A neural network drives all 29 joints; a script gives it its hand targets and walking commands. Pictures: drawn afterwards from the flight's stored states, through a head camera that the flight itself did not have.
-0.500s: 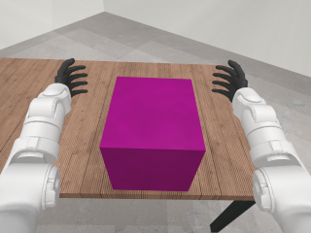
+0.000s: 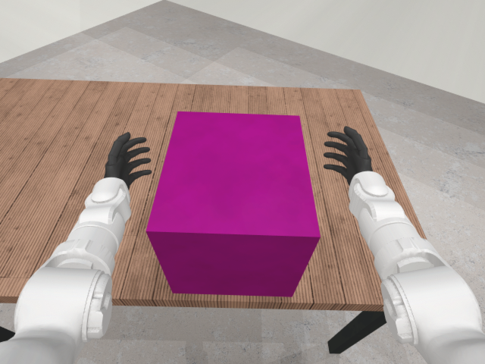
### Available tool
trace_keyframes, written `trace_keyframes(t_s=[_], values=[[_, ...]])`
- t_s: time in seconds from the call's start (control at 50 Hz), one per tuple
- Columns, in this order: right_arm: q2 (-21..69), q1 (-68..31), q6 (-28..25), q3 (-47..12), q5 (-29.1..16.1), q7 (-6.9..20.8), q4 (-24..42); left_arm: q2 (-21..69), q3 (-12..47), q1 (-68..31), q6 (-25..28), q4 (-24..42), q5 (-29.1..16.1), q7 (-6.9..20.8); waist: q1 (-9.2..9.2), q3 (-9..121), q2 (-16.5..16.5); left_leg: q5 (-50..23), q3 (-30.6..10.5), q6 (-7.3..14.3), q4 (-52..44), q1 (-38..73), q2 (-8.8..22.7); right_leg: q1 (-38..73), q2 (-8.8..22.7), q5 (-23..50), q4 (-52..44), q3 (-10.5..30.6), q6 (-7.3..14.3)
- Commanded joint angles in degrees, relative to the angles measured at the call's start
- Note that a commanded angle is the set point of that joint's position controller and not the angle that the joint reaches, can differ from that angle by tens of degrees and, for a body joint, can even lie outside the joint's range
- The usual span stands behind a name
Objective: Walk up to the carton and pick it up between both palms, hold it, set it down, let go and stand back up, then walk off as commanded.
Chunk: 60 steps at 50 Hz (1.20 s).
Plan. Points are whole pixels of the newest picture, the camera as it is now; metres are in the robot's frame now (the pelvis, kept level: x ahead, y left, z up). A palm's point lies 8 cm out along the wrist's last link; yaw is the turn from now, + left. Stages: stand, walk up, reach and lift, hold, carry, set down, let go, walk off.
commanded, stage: reach and lift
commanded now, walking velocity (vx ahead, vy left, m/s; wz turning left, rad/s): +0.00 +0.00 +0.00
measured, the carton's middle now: (235, 205) +0.41 +0.03 +0.01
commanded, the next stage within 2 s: none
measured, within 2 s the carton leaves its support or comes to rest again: neither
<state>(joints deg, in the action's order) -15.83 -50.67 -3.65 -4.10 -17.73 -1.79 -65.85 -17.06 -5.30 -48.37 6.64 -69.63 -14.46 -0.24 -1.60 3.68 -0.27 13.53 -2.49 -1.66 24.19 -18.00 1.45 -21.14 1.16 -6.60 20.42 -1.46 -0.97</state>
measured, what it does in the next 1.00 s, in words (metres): stands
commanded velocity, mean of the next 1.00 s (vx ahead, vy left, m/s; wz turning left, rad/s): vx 0.00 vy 0.00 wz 0.00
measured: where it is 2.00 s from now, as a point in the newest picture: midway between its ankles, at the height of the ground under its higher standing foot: outside the picture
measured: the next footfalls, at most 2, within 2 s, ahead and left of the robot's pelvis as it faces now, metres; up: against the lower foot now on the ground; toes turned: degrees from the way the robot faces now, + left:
none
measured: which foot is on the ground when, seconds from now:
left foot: down 0.00-1.00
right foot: down 0.00-1.00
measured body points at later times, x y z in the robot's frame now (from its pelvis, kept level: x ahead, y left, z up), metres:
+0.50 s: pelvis +0.00 -0.01 -0.01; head +0.06 -0.01 +0.44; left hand +0.43 +0.22 +0.06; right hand +0.45 -0.15 +0.07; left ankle -0.02 +0.14 -0.74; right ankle +0.03 -0.13 -0.74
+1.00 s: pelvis +0.00 +0.00 -0.01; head +0.07 +0.00 +0.44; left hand +0.44 +0.20 +0.06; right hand +0.46 -0.14 +0.07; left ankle -0.02 +0.14 -0.74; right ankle +0.03 -0.13 -0.74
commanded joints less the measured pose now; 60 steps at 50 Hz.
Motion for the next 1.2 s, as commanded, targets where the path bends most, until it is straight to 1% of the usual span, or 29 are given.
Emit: trace_keyframes(t_s=[0.0, 0.02, 0.06, 0.16, 0.22, 0.26, 0.28, 0.3, 0.38, 0.46, 0.48, 0.56, 0.6, 0.68, 0.7, 0.72, 0.74, 0.76, 0.78, 0.8, 0.84, 0.86, 0.88, 0.9, 0.92, 1.06, 1.1, 1.14, 1.18], values=[[-3.9, -19.0, -7.5, -2.4, -1.5, -0.3, 1.1, -8.4, 6.9, -22.0, 10.5, -2.0, -2.4, 0.0, -1.52, 34.1, 0.0, -21.0, 5.6, -2.0, 4.3, -5.3, -2.4, 11.6, -2.5, 8.5, 6.0, -1.0, 0.2], [-3.5, -19.0, -8.3, -3.0, -1.9, -0.6, 1.2, -7.9, 7.2, -22.0, 11.3, -2.2, -2.4, 0.3, -0.9, 35.1, -0.1, -22.7, 5.6, -2.1, 4.9, -5.6, -2.4, 12.3, -2.7, 10.5, 6.4, -1.1, 0.2], [-2.9, -18.6, -9.5, -3.8, -1.8, -1.4, -0.9, -8.4, 6.1, -21.0, 12.4, -4.5, -1.8, 0.8, -1.01, 35.8, 1.0, -24.4, 5.7, -1.9, 5.5, -7.6, -2.3, 14.8, -2.4, 14.3, 7.4, -0.9, -0.1], [-0.7, -19.3, -12.7, -7.3, -3.8, -3.0, 2.4, -9.7, 3.6, -20.3, 15.7, -5.5, -2.3, 2.0, -2.69, 40.6, 4.2, -25.5, 6.9, -0.6, 6.0, -15.8, -3.4, 23.9, -1.5, 27.5, 11.1, 1.0, -1.3], [-0.1, -18.8, -13.8, -8.0, -4.2, -3.4, -0.4, -8.9, 3.0, -19.9, 16.4, -5.7, -1.4, 2.1, -2.91, 39.5, 3.3, -27.1, 6.9, -0.9, 5.7, -16.3, -3.2, 24.1, -1.5, 29.5, 11.4, 1.1, -1.7], [0.4, -18.6, -14.2, -8.3, -4.7, -3.4, -1.6, -7.8, 3.0, -19.8, 16.5, -4.9, -0.6, 2.2, -2.85, 38.7, 2.4, -27.9, 6.5, -1.2, 6.1, -15.2, -2.9, 22.9, -1.6, 28.4, 10.7, 1.2, -1.4], [0.9, -18.0, -14.2, -8.2, -4.9, -3.3, -2.2, -6.7, 3.3, -19.8, 16.5, -5.6, -0.6, 2.1, -2.04, 37.3, 2.5, -26.5, 6.3, -1.1, 5.8, -15.2, -3.0, 21.4, -1.7, 26.8, 10.3, 0.9, -1.3], [1.6, -17.7, -14.4, -8.2, -4.7, -3.2, -1.7, -6.3, 3.0, -19.3, 16.8, -4.8, 0.3, 2.0, -3.02, 37.8, 1.2, -27.1, 6.5, -1.2, 5.6, -14.4, -2.9, 21.1, -1.7, 26.0, 10.0, 1.0, -1.2], [3.4, -18.9, -13.9, -7.1, -4.2, -2.9, -1.7, -3.7, 3.2, -21.0, 16.5, -5.1, 0.7, 1.6, -2.24, 34.8, 0.8, -24.8, 6.0, -1.2, 5.8, -12.6, -2.6, 15.8, -2.0, 17.4, 8.0, 0.5, -0.6], [4.1, -20.5, -13.2, -3.4, -1.3, -3.1, -3.3, -1.8, 3.2, -23.5, 16.1, -5.6, 1.9, 0.6, -1.18, 32.5, -0.1, -22.7, 5.4, -1.5, 5.7, -10.2, -2.1, 10.6, -2.4, 9.7, 5.8, -0.4, 0.1], [4.3, -21.8, -13.3, -2.2, -0.1, -3.3, -1.6, -1.3, 2.9, -24.5, 16.1, -5.3, 2.6, 0.2, -1.15, 34.2, -0.6, -21.7, 5.4, -1.6, 5.7, -10.1, -2.1, 10.2, -2.2, 8.5, 5.6, -0.4, 0.3], [5.6, -23.5, -12.4, 1.0, 4.1, -4.3, 0.8, -2.1, 0.0, -26.5, 15.5, -6.6, 4.2, -1.3, -1.45, 33.7, 1.7, -15.9, 5.8, -0.7, 4.6, -13.7, -2.4, 10.8, -2.0, 4.0, 5.6, -0.2, 0.0], [5.3, -23.2, -12.2, 2.8, 6.0, -4.9, 1.3, -1.6, -0.7, -26.3, 15.4, -6.3, 4.8, -2.2, -0.78, 33.5, 2.4, -14.8, 5.8, -0.6, 4.1, -14.4, -2.4, 11.0, -2.0, 4.3, 5.8, -0.5, 0.0], [7.8, -23.4, -11.2, 1.7, 6.1, -5.0, 2.3, 0.6, -1.2, -25.6, 15.3, -6.2, 5.5, -2.2, -1.14, 34.0, 3.7, -15.4, 6.2, -0.2, 3.6, -14.6, -2.5, 12.9, -1.9, 5.5, 5.6, -0.1, 0.3], [8.7, -23.4, -10.7, 1.2, 5.9, -4.8, 1.7, 0.6, -1.6, -25.3, 15.0, -8.5, 5.4, -1.9, -1.74, 31.9, 4.3, -14.1, 6.2, 0.3, 3.4, -15.9, -2.5, 13.2, -1.7, 4.2, 5.5, 0.2, 0.3], [8.3, -22.0, -10.6, 2.7, 7.0, -4.8, 0.9, 1.4, -1.7, -24.1, 15.0, -7.6, 5.7, -1.9, -0.29, 32.4, 4.9, -15.0, 6.1, 0.2, 3.2, -15.2, -2.5, 13.7, -1.7, 6.0, 5.3, -0.1, 0.1], [8.2, -22.0, -10.6, 2.9, 7.3, -5.0, 0.9, 1.1, -2.6, -24.2, 15.1, -6.5, 6.4, -1.9, -1.23, 33.3, 3.8, -16.4, 6.4, -0.1, 3.7, -14.5, -2.5, 14.2, -1.6, 7.4, 5.9, 0.1, 0.0], [8.6, -21.5, -10.9, 3.0, 7.0, -5.1, 1.1, 1.9, -2.1, -23.7, 15.3, -5.2, 6.1, -2.1, -0.44, 34.6, 3.9, -18.0, 6.5, -0.4, 4.0, -13.3, -2.5, 14.1, -1.7, 9.3, 5.9, -0.1, 0.3], [8.6, -22.2, -11.1, 2.2, 6.7, -5.1, 0.8, 2.4, -2.9, -23.4, 15.2, -6.1, 7.0, -1.9, -1.58, 34.9, 3.2, -19.2, 6.4, -0.6, 4.0, -13.2, -2.3, 14.8, -1.9, 9.5, 5.6, 0.0, 0.3], [8.8, -21.5, -11.0, 3.4, 7.8, -5.2, 0.7, 2.6, -2.2, -23.5, 15.4, -5.4, 6.8, -1.9, -0.36, 35.0, 3.2, -19.8, 6.3, -1.0, 4.0, -12.4, -2.4, 14.8, -2.0, 10.5, 5.7, -0.2, 0.3], [10.4, -21.2, -11.6, 2.8, 8.2, -5.2, 1.0, 4.2, -3.2, -22.6, 15.7, -5.4, 8.0, -1.6, -1.27, 35.2, 2.7, -22.8, 6.6, -1.1, 4.5, -11.7, -2.4, 15.5, -1.9, 13.4, 5.8, -0.2, 0.2], [9.8, -20.9, -11.7, 3.6, 8.6, -5.2, 0.3, 4.8, -3.2, -22.7, 15.8, -5.2, 8.4, -1.5, -0.25, 35.3, 2.7, -23.4, 6.4, -1.5, 4.2, -11.3, -2.4, 15.7, -2.2, 14.5, 5.7, -0.4, 0.2], [10.7, -20.8, -11.9, 2.9, 8.7, -5.1, 0.9, 5.1, -4.1, -21.8, 16.0, -4.6, 8.8, -1.2, -1.6, 35.2, 2.9, -24.8, 6.8, -1.6, 4.6, -11.0, -2.5, 16.7, -2.1, 15.5, 5.8, 0.1, 0.0], [11.2, -20.4, -12.0, 3.7, 9.1, -5.1, 0.6, 6.0, -3.7, -21.6, 16.1, -4.3, 9.4, -1.0, -0.95, 34.8, 2.2, -25.1, 6.7, -1.5, 4.4, -11.1, -2.5, 16.8, -1.8, 16.2, 6.0, 0.0, 0.1], [11.3, -20.6, -12.3, 4.1, 9.5, -5.0, 0.7, 6.4, -4.4, -21.7, 16.2, -3.8, 10.0, -1.0, -1.32, 36.1, 1.8, -26.3, 7.1, -1.9, 4.3, -10.4, -2.5, 17.4, -2.1, 17.0, 5.6, -0.1, 0.1], [14.3, -19.5, -12.6, 6.6, 12.8, -4.7, -0.2, 9.1, -6.7, -22.1, 17.4, -2.1, 12.4, -0.6, -0.97, 35.5, 1.4, -25.2, 6.9, -1.4, 3.7, -10.4, -2.5, 16.9, -1.9, 14.0, 4.7, -0.1, 0.2], [15.7, -18.7, -12.6, 8.1, 14.8, -4.4, 0.2, 9.5, -8.1, -20.8, 17.4, -2.9, 13.7, -0.1, -1.34, 34.5, 2.2, -25.4, 7.4, -1.4, 3.2, -11.0, -2.6, 18.3, -1.6, 15.1, 4.8, 0.0, 0.0], [16.8, -18.8, -12.7, 9.7, 16.3, -4.0, 0.1, 10.6, -8.1, -21.9, 17.7, -2.9, 14.5, 0.3, -0.64, 33.6, 2.0, -24.3, 7.4, -1.3, 2.7, -10.1, -2.6, 18.0, -1.5, 13.1, 4.1, -0.3, 0.1], [19.4, -18.2, -13.3, 10.1, 18.4, -3.4, 0.4, 12.6, -8.9, -21.1, 18.1, -3.3, 15.9, 1.0, -0.61, 33.5, 2.4, -25.1, 7.8, -1.3, 2.3, -9.6, -2.5, 19.6, -1.3, 15.0, 4.3, -0.7, 0.0]])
